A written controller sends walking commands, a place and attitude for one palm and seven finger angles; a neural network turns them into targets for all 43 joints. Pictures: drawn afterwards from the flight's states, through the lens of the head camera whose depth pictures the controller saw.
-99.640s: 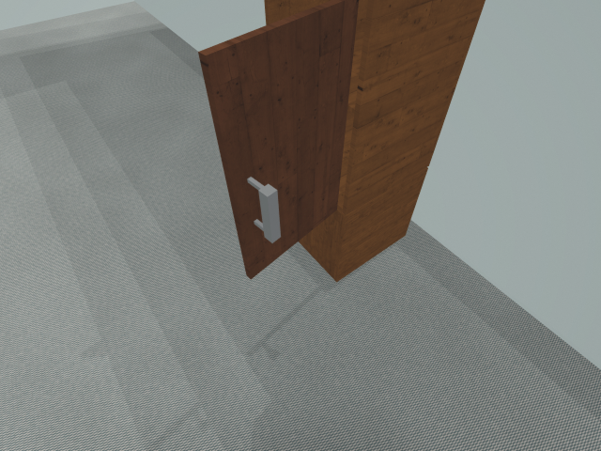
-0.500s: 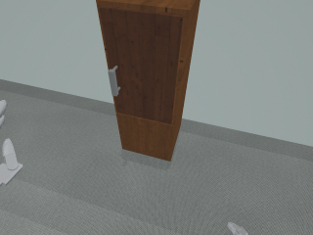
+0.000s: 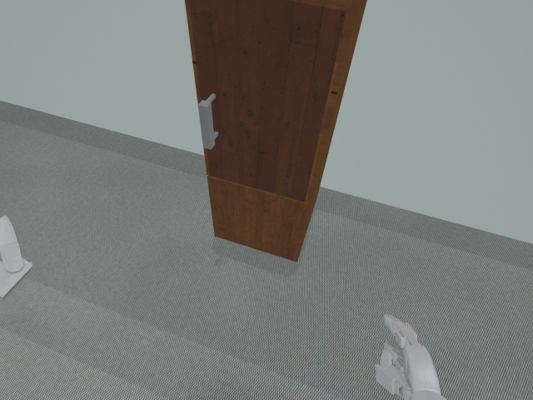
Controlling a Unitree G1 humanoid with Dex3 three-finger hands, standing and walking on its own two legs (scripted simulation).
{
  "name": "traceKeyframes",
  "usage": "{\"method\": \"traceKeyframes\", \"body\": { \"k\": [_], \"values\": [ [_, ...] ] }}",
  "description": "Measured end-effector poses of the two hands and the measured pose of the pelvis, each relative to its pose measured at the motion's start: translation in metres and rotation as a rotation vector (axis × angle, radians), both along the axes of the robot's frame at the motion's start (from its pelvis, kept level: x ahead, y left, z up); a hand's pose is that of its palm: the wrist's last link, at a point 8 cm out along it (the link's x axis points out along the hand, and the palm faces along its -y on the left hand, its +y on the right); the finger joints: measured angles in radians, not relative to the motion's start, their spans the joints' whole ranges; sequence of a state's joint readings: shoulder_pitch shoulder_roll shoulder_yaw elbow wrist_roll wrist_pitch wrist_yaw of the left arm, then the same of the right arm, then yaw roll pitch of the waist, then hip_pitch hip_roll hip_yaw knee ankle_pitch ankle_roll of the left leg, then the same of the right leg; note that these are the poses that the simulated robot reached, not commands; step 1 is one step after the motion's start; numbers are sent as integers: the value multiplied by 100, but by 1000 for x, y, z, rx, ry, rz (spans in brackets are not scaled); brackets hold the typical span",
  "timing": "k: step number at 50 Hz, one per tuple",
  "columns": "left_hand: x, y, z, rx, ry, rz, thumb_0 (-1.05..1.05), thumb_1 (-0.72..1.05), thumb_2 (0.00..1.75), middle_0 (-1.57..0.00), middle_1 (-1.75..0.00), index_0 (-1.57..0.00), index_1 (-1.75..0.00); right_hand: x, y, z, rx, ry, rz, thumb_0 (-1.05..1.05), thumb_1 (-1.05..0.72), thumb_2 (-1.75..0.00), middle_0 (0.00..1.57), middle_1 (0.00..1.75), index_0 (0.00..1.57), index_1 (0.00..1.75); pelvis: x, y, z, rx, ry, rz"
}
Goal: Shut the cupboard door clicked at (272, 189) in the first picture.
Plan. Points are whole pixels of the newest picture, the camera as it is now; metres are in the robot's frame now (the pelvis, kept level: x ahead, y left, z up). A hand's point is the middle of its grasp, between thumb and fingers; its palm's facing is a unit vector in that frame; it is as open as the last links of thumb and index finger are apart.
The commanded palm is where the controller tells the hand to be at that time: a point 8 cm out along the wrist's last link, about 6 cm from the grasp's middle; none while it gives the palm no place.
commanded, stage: stop stepping back and stand still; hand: left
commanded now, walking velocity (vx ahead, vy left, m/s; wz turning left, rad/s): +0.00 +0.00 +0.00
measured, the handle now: (210, 121) +0.83 +0.21 -0.09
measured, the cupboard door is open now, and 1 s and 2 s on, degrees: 0 0 0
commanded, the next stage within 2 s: let the arm hang, fingers relaxed in 0.12 s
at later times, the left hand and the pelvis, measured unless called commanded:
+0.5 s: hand out of the picture +0.06 +0.17 -0.16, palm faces -0.02 -0.99 -0.16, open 7.3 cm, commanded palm none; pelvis -0.02 +0.01 -0.01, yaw +2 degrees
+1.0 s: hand out of the picture -0.05 +0.20 -0.17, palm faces +0.06 -0.97 -0.23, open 7.3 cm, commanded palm none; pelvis -0.01 +0.02 +0.00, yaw +1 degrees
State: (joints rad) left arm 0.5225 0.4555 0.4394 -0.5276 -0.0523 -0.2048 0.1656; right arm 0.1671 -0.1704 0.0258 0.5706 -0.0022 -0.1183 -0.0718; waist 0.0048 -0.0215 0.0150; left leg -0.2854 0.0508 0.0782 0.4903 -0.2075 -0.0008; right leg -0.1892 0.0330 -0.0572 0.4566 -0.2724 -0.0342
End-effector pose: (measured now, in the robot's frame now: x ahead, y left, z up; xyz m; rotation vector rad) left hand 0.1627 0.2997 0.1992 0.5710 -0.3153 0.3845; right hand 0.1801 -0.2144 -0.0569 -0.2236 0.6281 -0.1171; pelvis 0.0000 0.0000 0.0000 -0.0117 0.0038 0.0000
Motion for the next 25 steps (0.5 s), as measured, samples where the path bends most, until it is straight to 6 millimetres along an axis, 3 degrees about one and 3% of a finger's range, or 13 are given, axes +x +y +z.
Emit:
{"method": "traceKeyframes", "body": {
  "k": [5, 12, 14, 17, 21, 25],
  "values": [
    [-4, 8, -12, -26, 91, 36, 1, 89, 90, -21, -30, -21, -31, -14, 6, -10, 33, 44, -11, 1, -90, -90, 20, 30, 20, 30, 0, 2, 1, -6, 13, -5],
    [-12, 8, -41, -109, 172, 68, 1, 89, 90, -21, -30, -21, -31, -41, -6, -27, 6, 144, -13, 1, -90, -90, 20, 30, 20, 30, -2, 5, 1, -9, 10, 12],
    [-5, 10, -83, -153, 334, 59, 1, 90, 90, -20, -30, -21, -30, -46, -14, -40, 9, 191, 27, 1, -90, -90, 20, 30, 20, 30, -7, 8, -3, -9, 9, 21],
    [-8, 4, -172, -275, 700, 77, 0, 90, 90, -20, -30, -20, -30, -56, -27, -58, 5, 256, 15, 1, -90, -90, 20, 30, 20, 30, -14, 13, -8, -4, 6, 19],
    [-52, -33, -273, -424, 1117, 70, 1, 91, 90, -19, -30, -20, -30, -83, -37, -67, -7, 341, -37, 1, -91, -90, 20, 30, 20, 30, -20, 12, -11, 7, -4, 18],
    [-109, -75, -335, -593, 1373, 67, 1, 92, 90, -20, -30, -20, -30, -127, -37, -69, -38, 495, -66, 1, -91, -90, 20, 30, 20, 30, -23, 8, -12, 8, -17, 31]
  ]
}}
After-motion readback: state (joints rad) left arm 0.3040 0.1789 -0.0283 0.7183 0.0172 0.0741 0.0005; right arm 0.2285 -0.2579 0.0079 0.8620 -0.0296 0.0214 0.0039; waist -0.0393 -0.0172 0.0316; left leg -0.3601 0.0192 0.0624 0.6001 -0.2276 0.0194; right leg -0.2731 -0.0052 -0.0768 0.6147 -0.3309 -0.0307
